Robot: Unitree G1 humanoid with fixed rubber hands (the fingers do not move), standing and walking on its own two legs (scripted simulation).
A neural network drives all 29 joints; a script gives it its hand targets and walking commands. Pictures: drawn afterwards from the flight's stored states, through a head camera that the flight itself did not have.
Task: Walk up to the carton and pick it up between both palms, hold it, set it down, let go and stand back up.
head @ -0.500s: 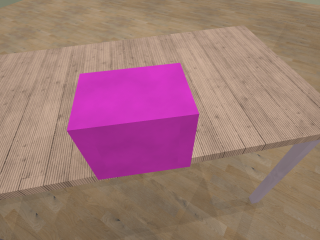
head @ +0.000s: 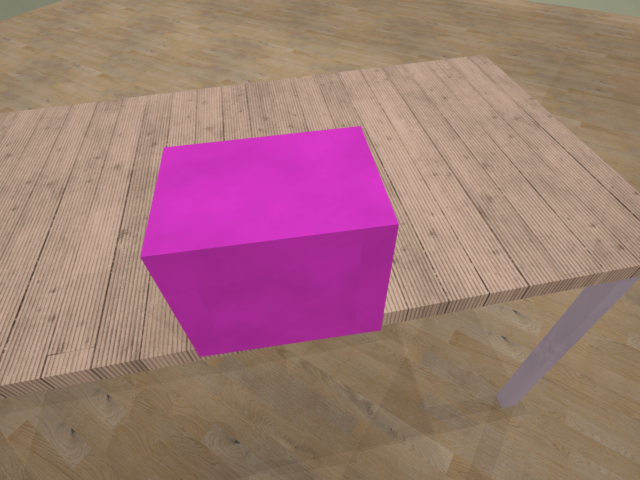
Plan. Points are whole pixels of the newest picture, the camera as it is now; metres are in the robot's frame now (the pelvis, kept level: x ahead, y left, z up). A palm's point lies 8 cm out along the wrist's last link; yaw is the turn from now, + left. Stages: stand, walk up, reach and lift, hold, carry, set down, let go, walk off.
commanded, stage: walk up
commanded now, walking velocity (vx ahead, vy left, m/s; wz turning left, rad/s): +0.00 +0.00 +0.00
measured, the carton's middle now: (278, 244) +0.39 +0.07 +0.09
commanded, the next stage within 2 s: stand in 1.22 s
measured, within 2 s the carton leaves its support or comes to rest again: neither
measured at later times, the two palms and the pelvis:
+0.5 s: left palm out of the picture -0.05 +0.23 -0.17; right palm out of the picture +0.04 -0.17 -0.15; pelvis +0.02 +0.04 -0.01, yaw +3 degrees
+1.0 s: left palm out of the picture +0.00 +0.22 -0.15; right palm out of the picture +0.00 -0.16 -0.15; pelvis +0.04 +0.03 +0.00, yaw +3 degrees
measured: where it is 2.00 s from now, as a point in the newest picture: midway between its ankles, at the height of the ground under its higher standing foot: outside the picture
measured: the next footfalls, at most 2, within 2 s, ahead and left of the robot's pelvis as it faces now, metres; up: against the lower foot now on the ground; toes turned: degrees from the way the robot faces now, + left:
none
